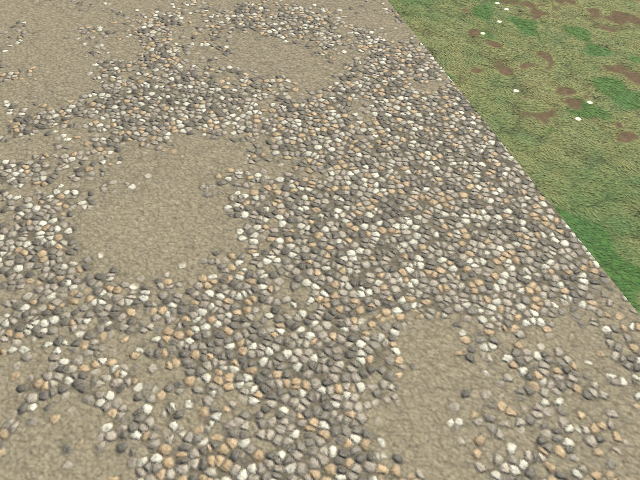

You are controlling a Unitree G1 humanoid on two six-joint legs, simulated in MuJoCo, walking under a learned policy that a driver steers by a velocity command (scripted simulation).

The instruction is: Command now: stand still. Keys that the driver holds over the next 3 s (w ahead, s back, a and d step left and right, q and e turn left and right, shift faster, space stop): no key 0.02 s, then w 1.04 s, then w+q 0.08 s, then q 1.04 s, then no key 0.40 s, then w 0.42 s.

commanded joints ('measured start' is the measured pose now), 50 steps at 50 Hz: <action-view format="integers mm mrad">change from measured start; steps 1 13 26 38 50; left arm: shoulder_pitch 31 -61 159 269 159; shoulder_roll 108 82 115 166 94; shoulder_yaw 15 10 3 21 20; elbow -15 -80 -55 -45 -150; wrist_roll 0 -27 -2 -20 -25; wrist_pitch -7 -117 -127 -95 -115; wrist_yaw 4 -54 -70 -34 -42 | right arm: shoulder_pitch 18 64 -28 -349 -63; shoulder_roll -119 -202 -123 -82 -92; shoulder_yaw -22 -67 -53 -34 -63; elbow -25 -31 -104 -240 -105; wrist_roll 1 33 18 29 -6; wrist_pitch -8 -28 -75 -81 -90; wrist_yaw -3 -14 29 62 56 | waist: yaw -1 -17 32 58 23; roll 8 95 -102 -74 62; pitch -3 55 55 99 -52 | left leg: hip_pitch -7 26 -585 -471 1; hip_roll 95 275 175 109 276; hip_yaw -97 -269 -26 22 -238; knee -105 -319 571 60 -307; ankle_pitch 125 -187 110 289 176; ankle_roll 8 151 -11 -2 189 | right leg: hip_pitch -21 -268 157 254 -370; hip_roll -17 -64 -218 -258 -156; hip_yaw -5 -165 77 -82 -72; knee -41 215 -324 -299 748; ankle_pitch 172 -130 92 423 -27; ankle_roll -18 -69 -205 -208 -95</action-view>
